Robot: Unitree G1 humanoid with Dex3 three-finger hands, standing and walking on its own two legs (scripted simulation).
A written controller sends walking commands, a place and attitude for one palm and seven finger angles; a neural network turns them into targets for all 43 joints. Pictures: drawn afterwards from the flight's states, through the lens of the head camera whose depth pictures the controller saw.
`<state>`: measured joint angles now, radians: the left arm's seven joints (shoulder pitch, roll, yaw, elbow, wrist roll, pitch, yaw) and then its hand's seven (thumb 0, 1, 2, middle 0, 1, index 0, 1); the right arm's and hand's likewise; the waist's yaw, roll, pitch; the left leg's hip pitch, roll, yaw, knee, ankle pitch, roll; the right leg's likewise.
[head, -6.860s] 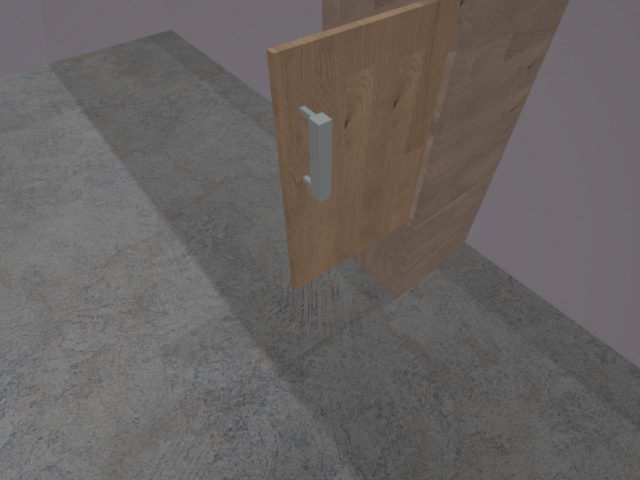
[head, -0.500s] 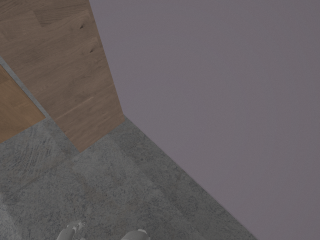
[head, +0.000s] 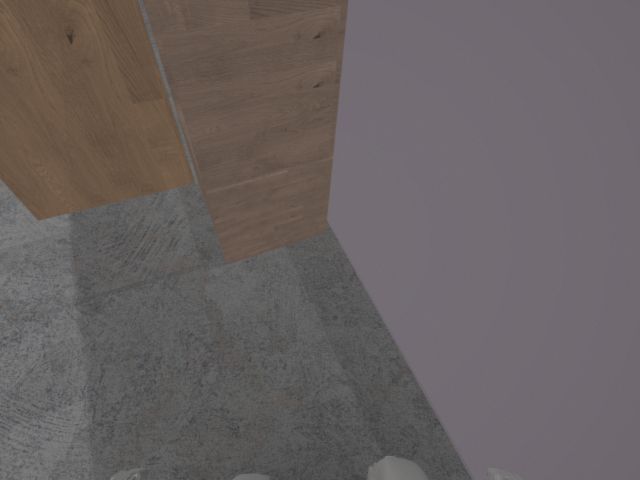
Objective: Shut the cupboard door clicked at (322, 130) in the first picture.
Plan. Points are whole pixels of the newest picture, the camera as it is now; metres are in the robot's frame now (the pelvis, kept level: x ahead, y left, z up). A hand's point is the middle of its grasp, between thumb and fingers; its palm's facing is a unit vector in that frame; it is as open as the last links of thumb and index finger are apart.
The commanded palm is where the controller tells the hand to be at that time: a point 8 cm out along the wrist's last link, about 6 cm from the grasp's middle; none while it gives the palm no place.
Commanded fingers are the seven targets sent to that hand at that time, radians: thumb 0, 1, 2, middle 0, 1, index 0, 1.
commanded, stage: turn to face it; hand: left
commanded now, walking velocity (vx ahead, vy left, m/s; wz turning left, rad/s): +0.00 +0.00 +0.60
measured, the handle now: out of the picture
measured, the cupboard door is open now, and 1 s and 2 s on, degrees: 88 88 88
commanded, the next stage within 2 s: take the last steps up to it in 0.56 s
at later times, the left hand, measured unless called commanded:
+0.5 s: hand out of the picture +0.00 +0.17 -0.18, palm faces +0.31 -0.93 -0.21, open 7.4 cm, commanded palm none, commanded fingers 0.00 0.90 0.90 -0.20 -0.30 -0.20 -0.30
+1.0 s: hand out of the picture -0.02 +0.16 -0.15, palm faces +0.47 -0.85 -0.24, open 7.3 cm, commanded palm none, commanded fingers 0.00 0.90 0.90 -0.20 -0.30 -0.20 -0.30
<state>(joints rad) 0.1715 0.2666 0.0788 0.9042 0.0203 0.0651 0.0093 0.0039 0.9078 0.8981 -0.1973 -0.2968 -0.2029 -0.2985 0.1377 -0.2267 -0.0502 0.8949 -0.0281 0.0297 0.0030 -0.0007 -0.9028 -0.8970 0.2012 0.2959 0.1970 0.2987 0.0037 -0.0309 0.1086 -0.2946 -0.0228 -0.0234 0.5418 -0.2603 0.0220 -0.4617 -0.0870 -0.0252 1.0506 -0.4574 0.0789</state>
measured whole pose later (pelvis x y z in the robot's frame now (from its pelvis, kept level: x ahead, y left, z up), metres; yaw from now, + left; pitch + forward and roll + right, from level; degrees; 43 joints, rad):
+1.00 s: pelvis +0.05 -0.02 +0.01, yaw +26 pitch -1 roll +1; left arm 0.31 0.15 0.05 0.99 0.03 -0.04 0.00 0.00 0.91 0.90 -0.20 -0.30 -0.20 -0.30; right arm 0.23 -0.23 -0.07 1.02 -0.03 0.06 0.04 0.00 -0.90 -0.90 0.20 0.30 0.20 0.30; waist 0.00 0.03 0.05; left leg -0.51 0.00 0.00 1.09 -0.31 -0.03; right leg -0.12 -0.08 -0.12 0.45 -0.31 0.02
